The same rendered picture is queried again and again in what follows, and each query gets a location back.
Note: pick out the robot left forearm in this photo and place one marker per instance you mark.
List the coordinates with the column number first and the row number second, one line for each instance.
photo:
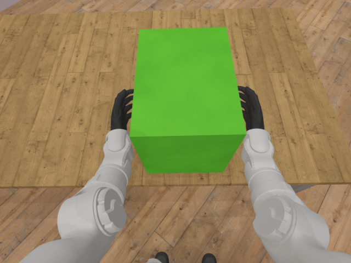
column 115, row 170

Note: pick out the table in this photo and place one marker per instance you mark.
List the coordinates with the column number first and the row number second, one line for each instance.
column 60, row 75

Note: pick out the right robot upper arm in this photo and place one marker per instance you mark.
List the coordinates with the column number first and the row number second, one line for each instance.
column 292, row 233

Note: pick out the robot left foot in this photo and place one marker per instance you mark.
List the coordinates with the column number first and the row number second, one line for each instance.
column 162, row 256

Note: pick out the robot right hand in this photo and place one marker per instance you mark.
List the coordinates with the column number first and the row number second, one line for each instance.
column 252, row 112

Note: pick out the left robot upper arm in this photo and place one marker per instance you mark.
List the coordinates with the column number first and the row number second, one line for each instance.
column 88, row 224

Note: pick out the robot left hand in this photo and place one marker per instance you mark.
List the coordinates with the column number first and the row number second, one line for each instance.
column 119, row 116

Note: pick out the robot right forearm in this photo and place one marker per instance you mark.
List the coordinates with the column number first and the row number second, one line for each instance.
column 263, row 176

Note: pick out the carton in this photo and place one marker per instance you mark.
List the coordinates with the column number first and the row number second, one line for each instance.
column 186, row 112

